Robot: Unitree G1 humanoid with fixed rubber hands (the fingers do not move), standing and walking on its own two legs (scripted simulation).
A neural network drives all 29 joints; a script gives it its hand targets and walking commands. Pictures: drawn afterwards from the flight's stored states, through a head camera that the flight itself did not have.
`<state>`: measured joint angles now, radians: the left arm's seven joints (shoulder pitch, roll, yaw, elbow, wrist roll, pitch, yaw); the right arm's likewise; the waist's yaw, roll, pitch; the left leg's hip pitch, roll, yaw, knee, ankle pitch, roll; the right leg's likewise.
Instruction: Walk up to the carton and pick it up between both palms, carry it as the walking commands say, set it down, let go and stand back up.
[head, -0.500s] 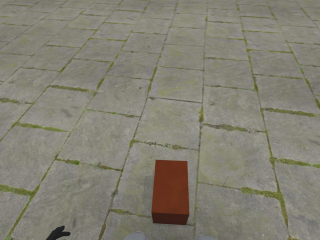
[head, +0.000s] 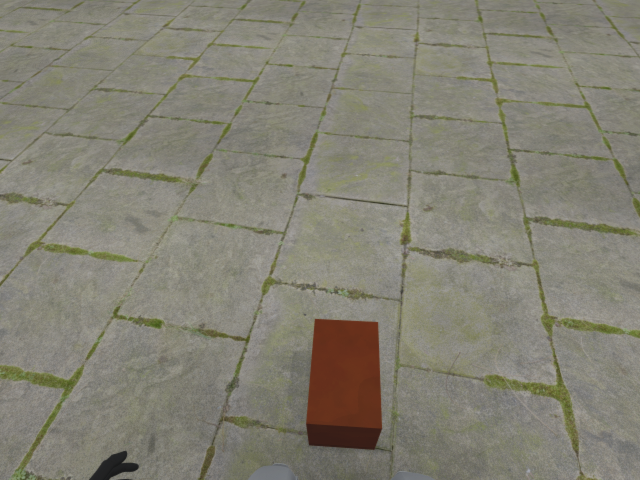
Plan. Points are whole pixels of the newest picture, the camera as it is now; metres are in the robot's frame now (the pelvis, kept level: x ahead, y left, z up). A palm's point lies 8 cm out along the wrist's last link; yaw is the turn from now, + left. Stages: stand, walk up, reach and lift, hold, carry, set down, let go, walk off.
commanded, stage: walk up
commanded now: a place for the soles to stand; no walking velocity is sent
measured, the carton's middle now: (343, 383) +0.49 -0.02 -0.63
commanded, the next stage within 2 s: reach and lift in 0.08 s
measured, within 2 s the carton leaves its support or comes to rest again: neither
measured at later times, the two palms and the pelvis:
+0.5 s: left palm (153, 467) +0.17 +0.25 -0.11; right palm (554, 458) +0.19 -0.27 -0.09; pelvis +0.00 +0.00 +0.00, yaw +0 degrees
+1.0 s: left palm (199, 376) +0.31 +0.24 -0.15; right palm (485, 376) +0.31 -0.23 -0.14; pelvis -0.01 +0.01 -0.04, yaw -2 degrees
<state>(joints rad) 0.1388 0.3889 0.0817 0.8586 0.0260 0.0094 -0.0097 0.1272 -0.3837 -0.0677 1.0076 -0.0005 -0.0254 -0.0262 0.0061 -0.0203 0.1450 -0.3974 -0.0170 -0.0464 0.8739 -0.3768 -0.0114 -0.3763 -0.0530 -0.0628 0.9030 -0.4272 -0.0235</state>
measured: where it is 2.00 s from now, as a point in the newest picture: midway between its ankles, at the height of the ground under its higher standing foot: outside the picture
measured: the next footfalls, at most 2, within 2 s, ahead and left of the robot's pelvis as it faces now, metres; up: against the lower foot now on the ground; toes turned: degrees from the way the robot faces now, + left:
none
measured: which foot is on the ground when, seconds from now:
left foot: down 0.00-1.00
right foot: down 0.00-1.00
